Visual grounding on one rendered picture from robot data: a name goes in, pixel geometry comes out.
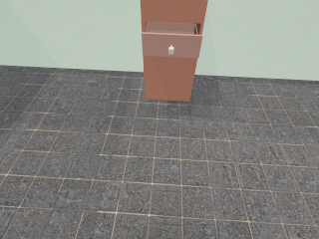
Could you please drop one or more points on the cabinet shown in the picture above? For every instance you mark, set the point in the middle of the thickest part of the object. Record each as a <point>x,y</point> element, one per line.
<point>171,78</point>

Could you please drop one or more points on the drawer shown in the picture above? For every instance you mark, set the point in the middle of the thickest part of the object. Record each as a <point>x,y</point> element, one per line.
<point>183,37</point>

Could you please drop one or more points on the handle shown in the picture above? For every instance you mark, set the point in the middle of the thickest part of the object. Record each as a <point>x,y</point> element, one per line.
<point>170,50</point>

